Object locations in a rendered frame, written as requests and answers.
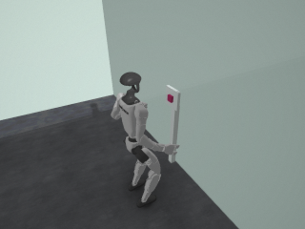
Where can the left robot foot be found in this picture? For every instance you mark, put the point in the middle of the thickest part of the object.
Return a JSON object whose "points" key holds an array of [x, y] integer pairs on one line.
{"points": [[140, 183]]}

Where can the right robot forearm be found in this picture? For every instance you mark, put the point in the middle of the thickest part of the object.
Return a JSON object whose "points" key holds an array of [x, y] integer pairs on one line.
{"points": [[148, 143]]}

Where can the left robot hand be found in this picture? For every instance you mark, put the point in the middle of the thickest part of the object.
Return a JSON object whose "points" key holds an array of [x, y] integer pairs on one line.
{"points": [[145, 104]]}

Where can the button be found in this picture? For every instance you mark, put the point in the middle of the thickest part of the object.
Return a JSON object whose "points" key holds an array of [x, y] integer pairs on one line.
{"points": [[170, 98]]}

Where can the robot foot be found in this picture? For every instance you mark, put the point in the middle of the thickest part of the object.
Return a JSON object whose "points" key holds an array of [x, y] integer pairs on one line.
{"points": [[151, 199], [140, 183]]}

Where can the right robot upper arm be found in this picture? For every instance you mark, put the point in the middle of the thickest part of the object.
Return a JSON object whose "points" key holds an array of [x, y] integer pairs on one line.
{"points": [[141, 114]]}

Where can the right robot foot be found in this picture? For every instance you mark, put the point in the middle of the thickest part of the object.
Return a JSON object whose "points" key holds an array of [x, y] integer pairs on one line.
{"points": [[151, 199]]}

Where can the panel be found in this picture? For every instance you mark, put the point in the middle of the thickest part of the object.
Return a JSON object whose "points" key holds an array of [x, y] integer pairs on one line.
{"points": [[174, 116]]}

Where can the left robot upper arm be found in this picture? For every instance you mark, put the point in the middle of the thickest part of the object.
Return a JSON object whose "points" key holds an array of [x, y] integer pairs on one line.
{"points": [[116, 107]]}

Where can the right robot hand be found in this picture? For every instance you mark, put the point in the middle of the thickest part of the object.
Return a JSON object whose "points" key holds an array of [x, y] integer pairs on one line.
{"points": [[170, 149]]}

